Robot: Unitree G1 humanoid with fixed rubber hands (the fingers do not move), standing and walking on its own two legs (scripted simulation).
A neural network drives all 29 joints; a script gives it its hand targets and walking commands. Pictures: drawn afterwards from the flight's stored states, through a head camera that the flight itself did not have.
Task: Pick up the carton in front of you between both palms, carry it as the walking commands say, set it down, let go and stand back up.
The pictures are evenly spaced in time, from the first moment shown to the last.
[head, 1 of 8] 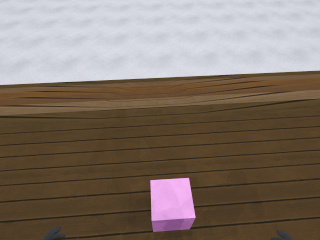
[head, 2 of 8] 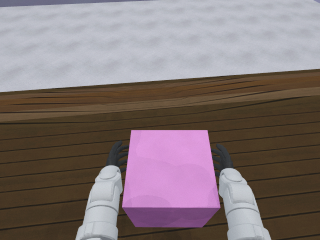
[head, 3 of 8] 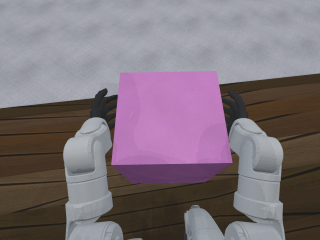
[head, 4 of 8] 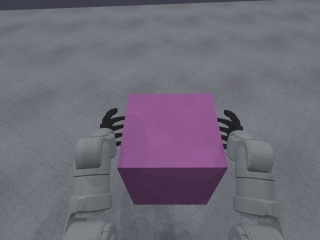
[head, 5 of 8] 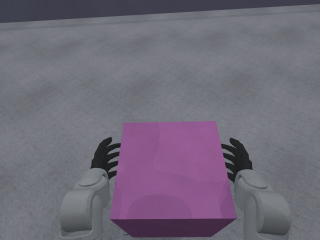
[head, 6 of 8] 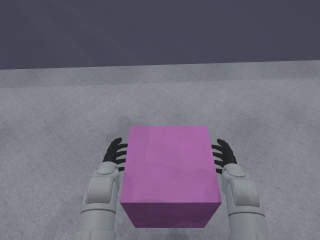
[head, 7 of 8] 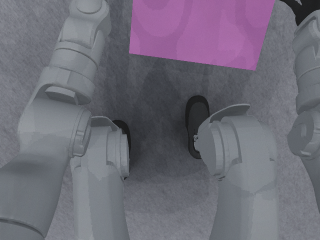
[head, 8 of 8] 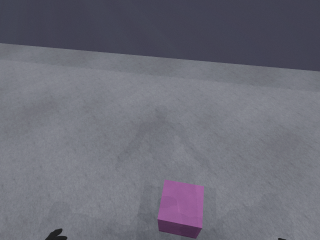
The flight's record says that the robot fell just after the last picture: no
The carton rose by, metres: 0.68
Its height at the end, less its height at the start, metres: -1.17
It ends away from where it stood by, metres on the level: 6.10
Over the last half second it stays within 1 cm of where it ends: yes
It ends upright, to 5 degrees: yes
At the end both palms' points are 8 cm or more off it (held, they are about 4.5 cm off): yes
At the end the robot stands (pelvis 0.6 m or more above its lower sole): yes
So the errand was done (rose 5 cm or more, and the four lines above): yes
